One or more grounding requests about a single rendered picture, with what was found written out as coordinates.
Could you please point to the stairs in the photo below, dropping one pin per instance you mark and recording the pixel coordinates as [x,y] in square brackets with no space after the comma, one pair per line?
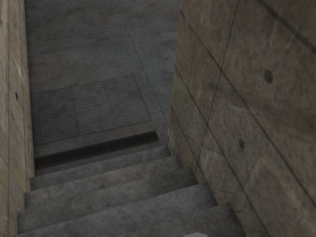
[142,194]

